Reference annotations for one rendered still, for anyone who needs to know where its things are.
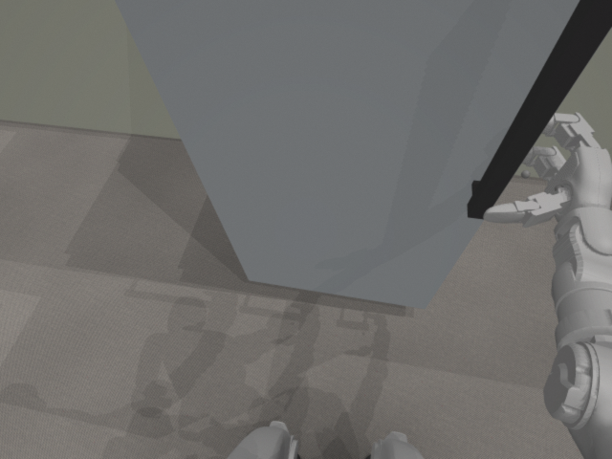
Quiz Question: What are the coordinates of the fridge door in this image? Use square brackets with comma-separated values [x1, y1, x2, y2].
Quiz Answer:
[115, 0, 612, 309]

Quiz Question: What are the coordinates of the robot thigh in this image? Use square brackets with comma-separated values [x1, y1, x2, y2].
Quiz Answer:
[370, 439, 424, 459]
[227, 426, 298, 459]

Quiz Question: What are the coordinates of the robot right forearm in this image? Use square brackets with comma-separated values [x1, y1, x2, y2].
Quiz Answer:
[551, 207, 612, 352]

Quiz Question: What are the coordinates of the robot left thigh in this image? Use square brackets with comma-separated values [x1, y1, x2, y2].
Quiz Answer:
[227, 426, 298, 459]

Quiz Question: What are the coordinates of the robot right thigh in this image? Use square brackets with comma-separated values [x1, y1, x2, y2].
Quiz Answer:
[370, 439, 424, 459]

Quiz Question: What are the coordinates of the right robot hand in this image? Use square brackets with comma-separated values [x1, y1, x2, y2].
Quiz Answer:
[483, 112, 612, 228]

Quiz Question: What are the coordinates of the handle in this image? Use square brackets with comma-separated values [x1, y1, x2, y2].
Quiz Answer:
[468, 0, 612, 219]

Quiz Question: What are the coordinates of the right robot upper arm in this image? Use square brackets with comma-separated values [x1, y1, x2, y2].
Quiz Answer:
[543, 341, 612, 459]

